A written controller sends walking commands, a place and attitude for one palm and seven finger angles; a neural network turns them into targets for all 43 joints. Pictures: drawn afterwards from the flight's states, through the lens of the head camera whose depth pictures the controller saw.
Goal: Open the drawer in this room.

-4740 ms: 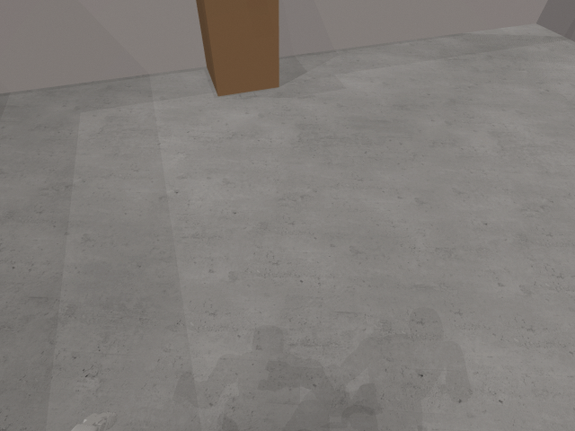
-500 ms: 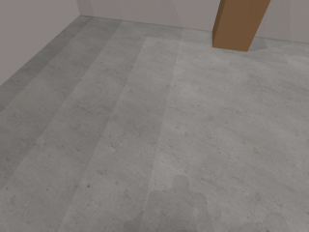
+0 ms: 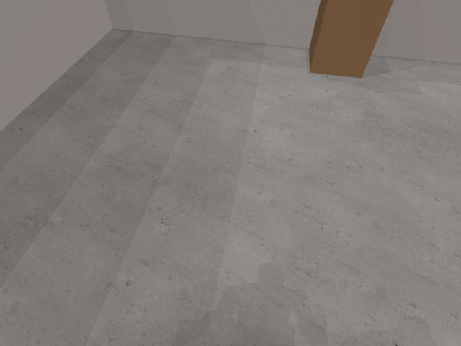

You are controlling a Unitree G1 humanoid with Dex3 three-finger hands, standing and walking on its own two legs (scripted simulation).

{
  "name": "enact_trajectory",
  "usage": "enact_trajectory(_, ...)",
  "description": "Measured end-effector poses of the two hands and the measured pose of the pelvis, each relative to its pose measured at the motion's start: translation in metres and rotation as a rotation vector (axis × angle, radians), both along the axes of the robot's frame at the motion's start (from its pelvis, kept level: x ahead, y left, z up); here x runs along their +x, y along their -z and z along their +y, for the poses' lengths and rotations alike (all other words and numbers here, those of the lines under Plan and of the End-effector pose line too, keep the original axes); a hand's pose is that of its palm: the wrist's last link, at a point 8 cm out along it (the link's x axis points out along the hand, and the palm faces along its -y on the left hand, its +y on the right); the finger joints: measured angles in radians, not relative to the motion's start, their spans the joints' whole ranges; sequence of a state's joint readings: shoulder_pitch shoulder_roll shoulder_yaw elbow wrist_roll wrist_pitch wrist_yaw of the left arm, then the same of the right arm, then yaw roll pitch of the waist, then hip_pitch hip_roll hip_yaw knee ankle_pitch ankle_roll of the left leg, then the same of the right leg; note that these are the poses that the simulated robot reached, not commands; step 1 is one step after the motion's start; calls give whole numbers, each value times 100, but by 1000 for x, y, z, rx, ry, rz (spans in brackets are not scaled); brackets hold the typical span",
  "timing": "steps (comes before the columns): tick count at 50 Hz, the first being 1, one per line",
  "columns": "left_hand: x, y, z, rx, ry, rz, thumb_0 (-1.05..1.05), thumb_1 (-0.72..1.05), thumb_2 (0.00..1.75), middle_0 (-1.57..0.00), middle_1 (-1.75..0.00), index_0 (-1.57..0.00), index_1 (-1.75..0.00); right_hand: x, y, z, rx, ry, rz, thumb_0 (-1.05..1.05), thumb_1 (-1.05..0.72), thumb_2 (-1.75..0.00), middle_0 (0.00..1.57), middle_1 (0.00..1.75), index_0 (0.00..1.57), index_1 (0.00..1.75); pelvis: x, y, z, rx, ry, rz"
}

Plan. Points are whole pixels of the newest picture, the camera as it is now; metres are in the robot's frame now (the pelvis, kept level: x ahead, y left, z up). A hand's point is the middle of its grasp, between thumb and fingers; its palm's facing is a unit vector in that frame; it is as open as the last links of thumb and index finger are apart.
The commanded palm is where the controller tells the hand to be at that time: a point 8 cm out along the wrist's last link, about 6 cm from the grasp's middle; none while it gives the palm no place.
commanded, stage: turn or walk to find it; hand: left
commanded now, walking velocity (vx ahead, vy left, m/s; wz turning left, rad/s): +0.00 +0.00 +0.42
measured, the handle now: out of the picture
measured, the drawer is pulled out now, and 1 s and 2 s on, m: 0.00 0.00 0.00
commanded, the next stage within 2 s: stand and wait in 0.08 s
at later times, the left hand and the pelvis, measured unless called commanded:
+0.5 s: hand out of the picture +0.04 +0.21 -0.17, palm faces +0.03 -0.97 -0.24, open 7.4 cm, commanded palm none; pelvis +0.00 +0.00 +0.00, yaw +0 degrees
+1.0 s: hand out of the picture +0.06 +0.23 -0.17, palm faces +0.03 -0.95 -0.30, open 7.4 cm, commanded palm none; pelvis +0.00 +0.00 +0.00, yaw +1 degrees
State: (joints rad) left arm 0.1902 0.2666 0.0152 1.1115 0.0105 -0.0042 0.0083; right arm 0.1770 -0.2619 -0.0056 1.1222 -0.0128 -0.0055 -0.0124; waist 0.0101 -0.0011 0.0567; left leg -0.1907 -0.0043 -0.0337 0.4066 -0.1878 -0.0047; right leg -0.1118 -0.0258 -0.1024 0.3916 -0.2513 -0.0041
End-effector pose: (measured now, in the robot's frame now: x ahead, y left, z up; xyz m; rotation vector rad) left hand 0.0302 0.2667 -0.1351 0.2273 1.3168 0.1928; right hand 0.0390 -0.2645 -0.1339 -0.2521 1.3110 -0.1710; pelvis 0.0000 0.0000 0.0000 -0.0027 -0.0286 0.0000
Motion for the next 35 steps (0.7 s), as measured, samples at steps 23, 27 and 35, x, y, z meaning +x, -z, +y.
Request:
enact_trajectory(23,3,6,-12,-33,-18,-9,1,90,90,-20,-30,-21,-30,21,5,18,43,-43,-25,1,-91,-90,20,30,20,30,2,2,0,-2,-19,0)
enact_trajectory(27,-5,6,-11,-27,-16,26,1,90,90,-20,-30,-21,-30,21,3,16,26,-19,-40,1,-91,-90,20,30,20,30,2,2,0,-3,5,2)
enact_trajectory(35,-9,7,-12,-39,2,49,1,90,90,-20,-30,-20,-30,5,2,13,19,14,-16,1,-91,-90,20,30,20,30,3,1,2,-3,22,-3)
